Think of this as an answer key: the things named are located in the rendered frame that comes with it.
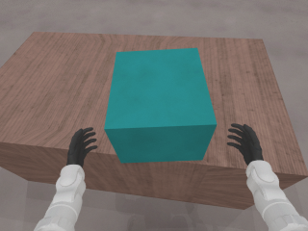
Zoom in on carton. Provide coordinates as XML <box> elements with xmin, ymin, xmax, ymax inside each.
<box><xmin>104</xmin><ymin>47</ymin><xmax>218</xmax><ymax>164</ymax></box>

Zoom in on pedestal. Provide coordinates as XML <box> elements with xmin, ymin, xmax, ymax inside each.
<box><xmin>0</xmin><ymin>31</ymin><xmax>308</xmax><ymax>210</ymax></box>

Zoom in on robot left forearm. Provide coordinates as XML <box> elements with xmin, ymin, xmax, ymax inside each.
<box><xmin>34</xmin><ymin>165</ymin><xmax>86</xmax><ymax>231</ymax></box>

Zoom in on robot right forearm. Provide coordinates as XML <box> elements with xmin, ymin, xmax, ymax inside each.
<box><xmin>245</xmin><ymin>160</ymin><xmax>308</xmax><ymax>231</ymax></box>

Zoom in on robot right hand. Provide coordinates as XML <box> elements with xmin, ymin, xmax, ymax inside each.
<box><xmin>227</xmin><ymin>123</ymin><xmax>264</xmax><ymax>165</ymax></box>

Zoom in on robot left hand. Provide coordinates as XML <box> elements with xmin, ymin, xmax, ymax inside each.
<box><xmin>66</xmin><ymin>127</ymin><xmax>98</xmax><ymax>167</ymax></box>

